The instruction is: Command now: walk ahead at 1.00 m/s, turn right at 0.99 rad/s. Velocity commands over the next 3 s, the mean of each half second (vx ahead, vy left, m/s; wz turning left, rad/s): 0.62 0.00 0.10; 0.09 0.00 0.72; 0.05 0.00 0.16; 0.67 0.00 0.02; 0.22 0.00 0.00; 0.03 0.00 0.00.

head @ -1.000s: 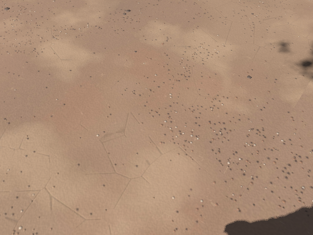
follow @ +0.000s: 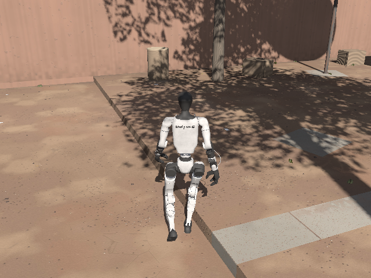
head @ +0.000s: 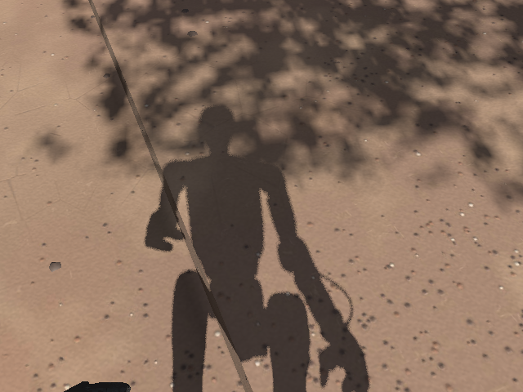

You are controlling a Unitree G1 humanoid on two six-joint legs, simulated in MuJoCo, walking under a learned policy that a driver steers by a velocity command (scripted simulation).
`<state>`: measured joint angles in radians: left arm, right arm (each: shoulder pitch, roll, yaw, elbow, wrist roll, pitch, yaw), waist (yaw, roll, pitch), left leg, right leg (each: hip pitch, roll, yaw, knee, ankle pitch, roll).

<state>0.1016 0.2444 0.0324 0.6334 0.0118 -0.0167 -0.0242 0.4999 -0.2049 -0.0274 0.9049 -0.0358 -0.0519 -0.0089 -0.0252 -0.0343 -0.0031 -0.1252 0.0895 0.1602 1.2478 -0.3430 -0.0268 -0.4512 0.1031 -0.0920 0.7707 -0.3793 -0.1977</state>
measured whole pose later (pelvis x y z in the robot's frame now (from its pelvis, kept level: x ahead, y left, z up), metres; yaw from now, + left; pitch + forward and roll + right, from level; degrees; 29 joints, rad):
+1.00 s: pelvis +0.51 -0.03 +0.08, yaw +30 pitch +6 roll -1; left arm 0.20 0.28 0.01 0.60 0.04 -0.04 -0.04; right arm 0.18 -0.32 -0.06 0.63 -0.03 -0.06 -0.01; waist 0.04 0.01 -0.08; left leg -0.56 -0.21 -0.36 1.16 -0.41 -0.10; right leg -0.75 0.02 0.00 1.15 -0.51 -0.07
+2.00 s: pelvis +0.73 +0.01 +0.14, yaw +33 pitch +1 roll +0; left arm 0.51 0.20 0.05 0.89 0.01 -0.07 0.02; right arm 0.07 -0.21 -0.04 0.61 -0.04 -0.01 0.04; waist 0.05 0.04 -0.03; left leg -0.77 -0.01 -0.08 1.04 0.05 0.01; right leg -0.23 0.05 -0.10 0.70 -0.50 -0.09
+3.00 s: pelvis +1.05 +0.07 +0.17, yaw +34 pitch -1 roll +0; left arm 0.06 0.18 0.03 0.79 -0.02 0.03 0.07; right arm 0.27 -0.19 -0.02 0.91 -0.01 0.06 -0.05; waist 0.00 0.00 -0.01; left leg -0.21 0.01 0.02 0.51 -0.30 0.02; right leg -0.28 0.16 -0.07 0.35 -0.08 -0.14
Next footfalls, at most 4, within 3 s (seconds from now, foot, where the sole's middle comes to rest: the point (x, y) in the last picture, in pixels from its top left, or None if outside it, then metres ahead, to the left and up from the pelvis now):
0.30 left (218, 390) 0.49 0.12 -0.74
0.90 right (303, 301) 0.66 -0.09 -0.60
1.26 left None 0.47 0.10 -0.74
1.72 right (286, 274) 0.73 -0.06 -0.60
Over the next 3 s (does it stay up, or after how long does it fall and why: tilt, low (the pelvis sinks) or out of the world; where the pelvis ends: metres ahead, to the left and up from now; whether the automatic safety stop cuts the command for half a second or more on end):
stays up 1.05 0.07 0.17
